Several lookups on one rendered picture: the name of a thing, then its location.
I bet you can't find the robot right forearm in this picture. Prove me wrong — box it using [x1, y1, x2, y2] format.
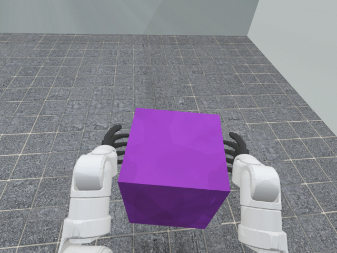
[232, 154, 288, 253]

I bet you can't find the carton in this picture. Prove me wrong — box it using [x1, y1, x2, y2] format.
[118, 108, 231, 229]

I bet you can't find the left robot hand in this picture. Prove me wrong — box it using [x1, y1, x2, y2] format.
[101, 124, 129, 164]

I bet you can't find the right robot hand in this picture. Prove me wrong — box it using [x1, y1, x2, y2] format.
[223, 132, 249, 173]

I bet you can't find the robot left forearm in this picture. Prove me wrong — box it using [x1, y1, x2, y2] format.
[58, 145, 117, 253]

